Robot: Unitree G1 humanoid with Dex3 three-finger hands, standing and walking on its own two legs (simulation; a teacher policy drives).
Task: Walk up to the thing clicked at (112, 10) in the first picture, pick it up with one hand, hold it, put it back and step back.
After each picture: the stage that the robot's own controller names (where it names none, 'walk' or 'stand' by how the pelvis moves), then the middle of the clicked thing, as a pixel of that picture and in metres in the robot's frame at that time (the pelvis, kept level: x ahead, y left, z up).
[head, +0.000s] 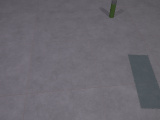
stand; (112, 9) +1.98 -0.41 -0.66
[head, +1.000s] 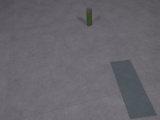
walk; (89, 17) +1.89 +0.02 -0.63
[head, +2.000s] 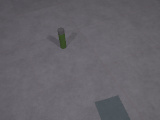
walk; (62, 38) +1.30 +0.28 -0.65
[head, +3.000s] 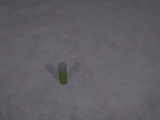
walk; (62, 74) +0.83 +0.21 -0.64
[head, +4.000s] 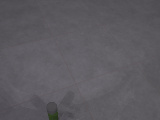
stand; (52, 113) +0.46 +0.18 -0.63
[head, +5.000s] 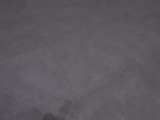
stand; out of the picture +0.41 +0.21 -0.66
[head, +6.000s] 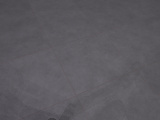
stand; out of the picture +0.39 +0.20 -0.66
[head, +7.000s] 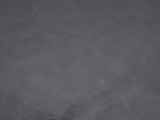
stand; out of the picture +0.39 +0.20 -0.66
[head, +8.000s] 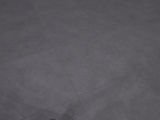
stand; out of the picture +0.38 +0.19 -0.66
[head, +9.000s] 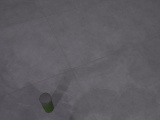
go down; (47, 103) +0.41 +0.20 -0.59
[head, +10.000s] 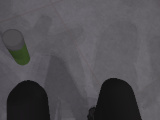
go down; (18, 50) +0.47 +0.25 -0.25
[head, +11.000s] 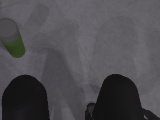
close in; (12, 41) +0.47 +0.25 -0.23
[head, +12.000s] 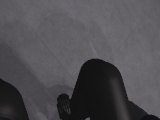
close; out of the picture +0.45 +0.30 -0.16
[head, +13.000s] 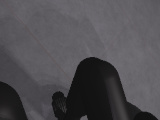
lift; out of the picture +0.43 +0.31 -0.16
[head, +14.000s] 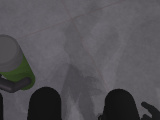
lift; (16, 69) +0.34 +0.22 -0.01
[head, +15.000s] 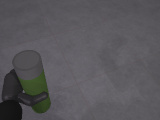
hold; (35, 86) +0.31 +0.16 +0.04
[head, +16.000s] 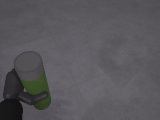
hold; (36, 85) +0.32 +0.16 +0.04
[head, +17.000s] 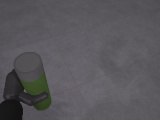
hold; (36, 85) +0.31 +0.16 +0.04
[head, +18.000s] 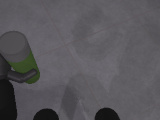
crouch; (23, 62) +0.39 +0.18 -0.02
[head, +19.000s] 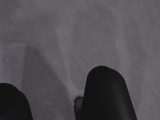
lower; out of the picture +0.49 +0.27 -0.08
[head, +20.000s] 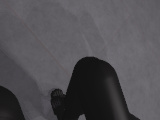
lower; out of the picture +0.45 +0.32 -0.16
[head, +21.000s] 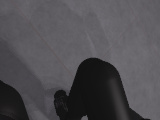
lower; out of the picture +0.43 +0.32 -0.16
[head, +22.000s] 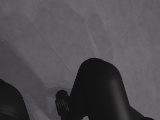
lower; out of the picture +0.43 +0.31 -0.16
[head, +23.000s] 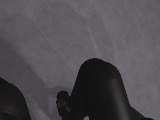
lower; out of the picture +0.43 +0.31 -0.16
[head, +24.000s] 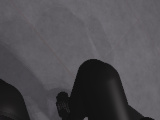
open; out of the picture +0.43 +0.30 -0.16
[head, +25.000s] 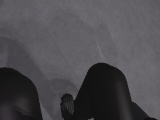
stand; out of the picture +0.43 +0.29 -0.17
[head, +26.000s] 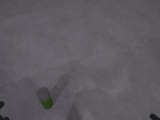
stand; (45, 99) +0.42 +0.20 -0.51
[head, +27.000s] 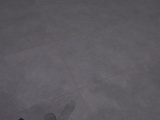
stand; out of the picture +0.40 +0.20 -0.60
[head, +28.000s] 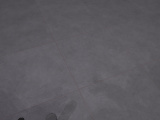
stand; out of the picture +0.40 +0.19 -0.60
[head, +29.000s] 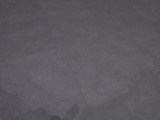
stand; out of the picture +0.41 +0.19 -0.65
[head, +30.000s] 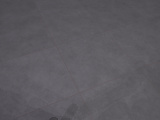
stand; out of the picture +0.39 +0.20 -0.66
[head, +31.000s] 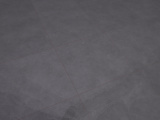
stand; out of the picture +0.38 +0.20 -0.66
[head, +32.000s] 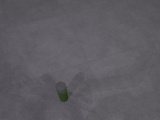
walk; (62, 92) +0.50 +0.17 -0.63
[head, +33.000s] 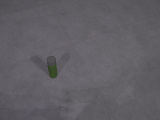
walk; (52, 67) +0.73 +0.21 -0.64
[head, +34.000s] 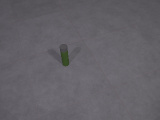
stand; (64, 55) +1.02 +0.24 -0.63
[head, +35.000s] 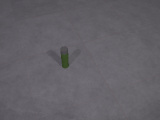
stand; (64, 57) +1.00 +0.19 -0.65
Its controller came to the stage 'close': yes
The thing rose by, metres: 0.69
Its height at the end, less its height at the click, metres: +0.00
